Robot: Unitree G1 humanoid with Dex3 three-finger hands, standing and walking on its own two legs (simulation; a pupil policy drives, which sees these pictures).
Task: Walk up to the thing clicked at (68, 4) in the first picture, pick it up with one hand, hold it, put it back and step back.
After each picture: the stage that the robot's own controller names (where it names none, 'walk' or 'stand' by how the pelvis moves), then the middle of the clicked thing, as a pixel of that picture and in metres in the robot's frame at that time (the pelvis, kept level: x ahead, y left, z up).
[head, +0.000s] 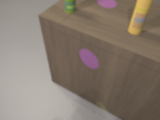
stand; out of the picture +0.94 +0.08 +0.08
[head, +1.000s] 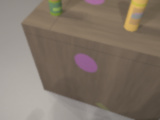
walk; out of the picture +0.84 +0.13 +0.09
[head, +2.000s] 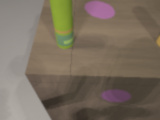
stand; (62, 18) +0.53 +0.06 +0.10
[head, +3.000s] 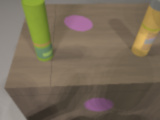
stand; (40, 32) +0.50 +0.17 +0.10
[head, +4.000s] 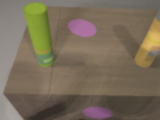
stand; (41, 39) +0.48 +0.17 +0.08
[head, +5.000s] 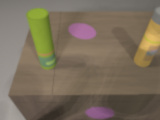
stand; (43, 42) +0.49 +0.16 +0.07
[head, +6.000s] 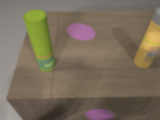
stand; (42, 44) +0.47 +0.17 +0.07
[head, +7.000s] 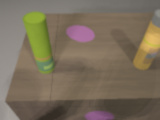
stand; (41, 46) +0.47 +0.17 +0.07
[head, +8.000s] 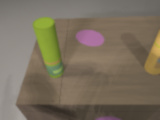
rise first; (50, 51) +0.45 +0.16 +0.07
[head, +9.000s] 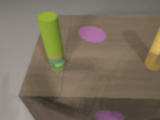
go down; (53, 44) +0.48 +0.16 +0.08
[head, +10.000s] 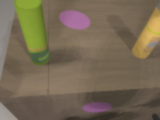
go down; (35, 35) +0.47 +0.14 +0.09
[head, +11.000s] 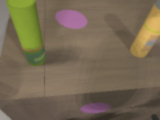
go down; (30, 35) +0.47 +0.15 +0.10
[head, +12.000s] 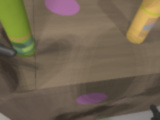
close in; (16, 22) +0.48 +0.16 +0.13
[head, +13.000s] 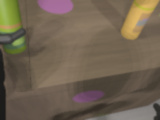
lift; (7, 11) +0.52 +0.17 +0.14
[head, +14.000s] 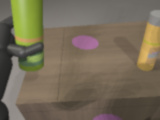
lift; (28, 22) +0.35 +0.14 +0.30
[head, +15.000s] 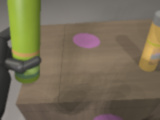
hold; (26, 37) +0.33 +0.15 +0.26
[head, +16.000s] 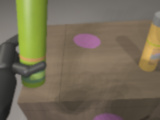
hold; (33, 43) +0.34 +0.14 +0.24
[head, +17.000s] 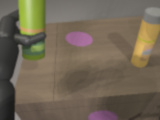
crouch; (32, 15) +0.42 +0.13 +0.27
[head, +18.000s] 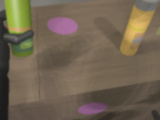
lower; (19, 15) +0.50 +0.15 +0.19
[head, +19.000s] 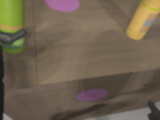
lower; (11, 11) +0.51 +0.17 +0.15
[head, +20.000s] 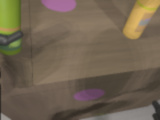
lower; (7, 13) +0.50 +0.17 +0.14
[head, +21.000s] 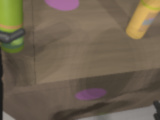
lower; (9, 10) +0.51 +0.17 +0.14
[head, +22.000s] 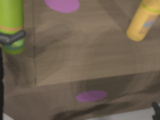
lower; (10, 12) +0.50 +0.17 +0.14
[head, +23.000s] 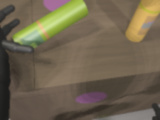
open; (51, 24) +0.52 +0.06 +0.08
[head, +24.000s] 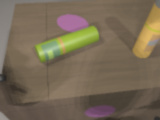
sink last; (68, 43) +0.52 +0.04 +0.03
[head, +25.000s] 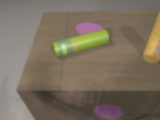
stand; (80, 43) +0.57 +0.05 +0.01
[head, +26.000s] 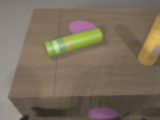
stand; (73, 42) +0.56 +0.05 +0.00
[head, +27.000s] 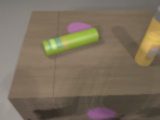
stand; (71, 41) +0.58 +0.06 -0.01
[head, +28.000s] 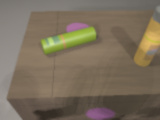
stand; (68, 40) +0.59 +0.07 -0.01
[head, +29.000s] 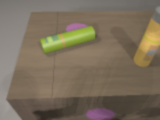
stand; (68, 39) +0.60 +0.08 -0.01
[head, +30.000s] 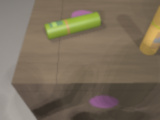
walk; (72, 25) +0.64 +0.05 +0.00
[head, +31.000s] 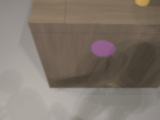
walk; out of the picture +0.91 +0.04 +0.01
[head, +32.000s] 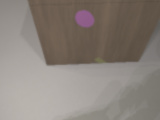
stand; out of the picture +1.26 +0.18 +0.01
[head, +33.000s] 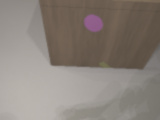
stand; out of the picture +1.25 +0.06 +0.00
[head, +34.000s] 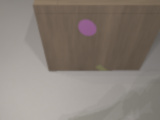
stand; out of the picture +1.26 +0.10 -0.02
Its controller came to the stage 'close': yes
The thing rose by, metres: 0.20
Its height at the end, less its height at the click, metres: -0.09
